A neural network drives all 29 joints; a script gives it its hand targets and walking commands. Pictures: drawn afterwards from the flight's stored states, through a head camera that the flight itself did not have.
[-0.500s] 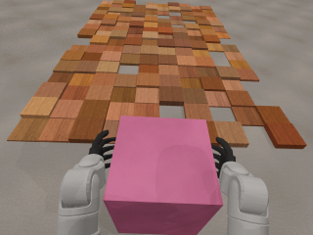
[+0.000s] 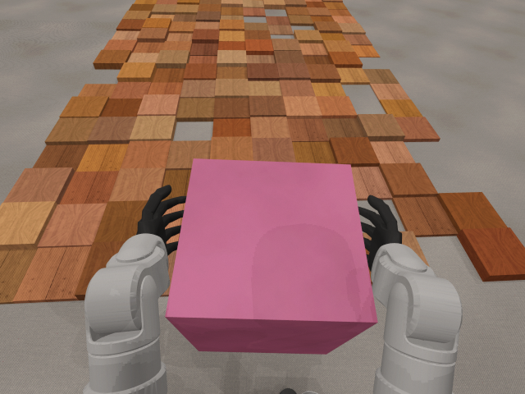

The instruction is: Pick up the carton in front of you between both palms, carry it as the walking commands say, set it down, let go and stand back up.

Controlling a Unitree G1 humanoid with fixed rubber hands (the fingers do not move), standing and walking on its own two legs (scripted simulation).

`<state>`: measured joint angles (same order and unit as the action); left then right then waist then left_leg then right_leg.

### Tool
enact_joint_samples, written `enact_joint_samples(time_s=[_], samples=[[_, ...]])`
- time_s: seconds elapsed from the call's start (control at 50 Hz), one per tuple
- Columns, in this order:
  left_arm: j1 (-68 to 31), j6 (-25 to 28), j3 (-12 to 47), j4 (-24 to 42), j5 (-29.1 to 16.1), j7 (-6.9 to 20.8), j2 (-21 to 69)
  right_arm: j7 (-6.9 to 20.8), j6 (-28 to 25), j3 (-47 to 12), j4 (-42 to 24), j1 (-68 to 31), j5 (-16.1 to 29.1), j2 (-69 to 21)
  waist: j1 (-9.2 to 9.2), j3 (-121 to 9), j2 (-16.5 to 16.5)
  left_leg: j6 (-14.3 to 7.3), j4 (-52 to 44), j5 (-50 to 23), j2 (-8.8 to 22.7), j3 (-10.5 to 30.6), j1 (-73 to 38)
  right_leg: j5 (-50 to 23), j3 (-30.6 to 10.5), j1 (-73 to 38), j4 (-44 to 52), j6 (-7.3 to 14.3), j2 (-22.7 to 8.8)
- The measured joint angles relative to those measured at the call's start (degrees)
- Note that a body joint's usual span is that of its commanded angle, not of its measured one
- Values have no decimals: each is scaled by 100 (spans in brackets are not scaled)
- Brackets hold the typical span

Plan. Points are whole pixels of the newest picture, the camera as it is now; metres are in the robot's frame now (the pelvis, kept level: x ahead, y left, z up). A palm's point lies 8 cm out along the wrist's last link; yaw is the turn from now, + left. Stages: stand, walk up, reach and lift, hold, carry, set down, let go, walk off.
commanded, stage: carry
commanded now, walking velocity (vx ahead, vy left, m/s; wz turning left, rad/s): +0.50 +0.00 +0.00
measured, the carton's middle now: (267, 267) +0.29 -0.01 +0.05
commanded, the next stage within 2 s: none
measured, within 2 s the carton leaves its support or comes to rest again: neither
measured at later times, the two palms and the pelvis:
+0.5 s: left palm (191, 60) +0.70 +0.15 +0.17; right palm (335, 65) +0.70 -0.15 +0.17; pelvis +0.32 +0.00 -0.01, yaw -1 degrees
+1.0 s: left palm (215, 8) +1.05 +0.13 +0.16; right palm (319, 14) +1.06 -0.17 +0.15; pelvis +0.66 -0.03 +0.00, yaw +2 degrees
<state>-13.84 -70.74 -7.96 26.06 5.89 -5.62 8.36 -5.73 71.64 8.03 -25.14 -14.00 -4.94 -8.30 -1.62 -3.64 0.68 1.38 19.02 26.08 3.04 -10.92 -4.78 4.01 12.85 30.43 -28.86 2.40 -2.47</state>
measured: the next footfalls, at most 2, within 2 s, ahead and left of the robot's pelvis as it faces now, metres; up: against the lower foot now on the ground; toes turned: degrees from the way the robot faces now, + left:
right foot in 0.02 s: +0.19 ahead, -0.09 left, +0.00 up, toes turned -11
left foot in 0.50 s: +0.50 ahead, +0.07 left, +0.00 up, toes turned +7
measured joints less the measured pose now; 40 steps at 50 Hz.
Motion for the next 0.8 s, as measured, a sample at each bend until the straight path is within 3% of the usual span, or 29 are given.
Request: enact_joint_samples(time_s=[0.04, 0.1, 0.16, 0.34, 0.46, 0.52, 0.58, 0.62, 0.66, 0.8], samples=[[-293, -16, -46, -88, 2, -39, 50, -11, 75, 63, -27, -224, 36, 127, 120, 66, 105, -12, 1433, 257, 250, 80, 343, 131, 142, -184, -225, 197, 92], [-736, -127, -92, -419, -21, -154, -3, -24, 242, 151, 282, -673, 133, 377, 294, 271, 94, -192, 4241, 0, 98, 804, 1729, 655, 185, -375, -502, 415, 88], [-1054, -281, -222, -607, -110, -204, -158, -63, 400, 242, 591, -1145, 103, 369, 367, 416, 31, -324, 4979, -542, 70, 899, 2856, 701, 150, -827, -39, 372, 123], [-2461, -384, -547, -1646, -343, -213, -647, -167, 539, 408, 1450, -2451, 40, 638, 417, 379, -37, -306, 3029, -1557, 156, 691, 4324, 1171, -43, -2002, 789, 228, 196], [-3299, -448, -555, -2766, -303, -219, -885, -203, 628, 575, 2485, -3215, 143, 959, 361, 303, -26, -563, 1643, -2182, -94, 362, 4034, 2074, -154, -2710, 510, -22, 220], [-3655, -488, -608, -3189, -359, -218, -1105, -208, 555, 603, 3058, -3639, 143, 1008, 182, 372, -174, -671, 1366, -2060, -323, 104, 3548, 2602, -165, -2577, -907, -74, -19], [-3833, -466, -735, -3483, -417, -220, -1231, -242, 451, 606, 3417, -3839, 123, 967, -55, 609, -259, -784, 1801, -1464, -420, 90, 3472, 2384, -955, -1397, -3610, 22, 157], [-3851, -525, -826, -3470, -355, -225, -1172, -271, 480, 643, 3390, -3798, 154, 937, -135, 766, -176, -745, 1619, -1391, -431, 139, 3252, 2209, -1139, -611, -4613, 102, 255], [-3852, -568, -929, -3288, -262, -232, -1064, -307, 491, 704, 3175, -3707, 205, 890, -179, 926, -112, -766, 1379, -1307, -431, 177, 3001, 2020, -1183, 66, -4856, 134, 227], [-3599, -410, -1071, -2102, -133, -228, -676, -345, 268, 974, 1965, -3346, 215, 565, -234, 1183, -53, -633, 901, -787, -373, 353, 2107, 1580, -1078, 1547, -3883, 95, 24]])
